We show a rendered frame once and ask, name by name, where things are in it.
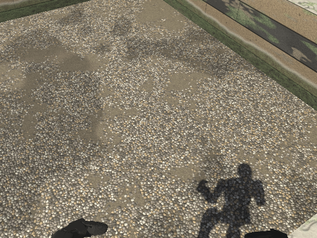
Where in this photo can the robot left hand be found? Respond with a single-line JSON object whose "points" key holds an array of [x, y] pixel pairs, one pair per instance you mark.
{"points": [[81, 228]]}

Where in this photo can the robot right hand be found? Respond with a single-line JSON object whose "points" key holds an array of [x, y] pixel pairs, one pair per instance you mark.
{"points": [[271, 233]]}

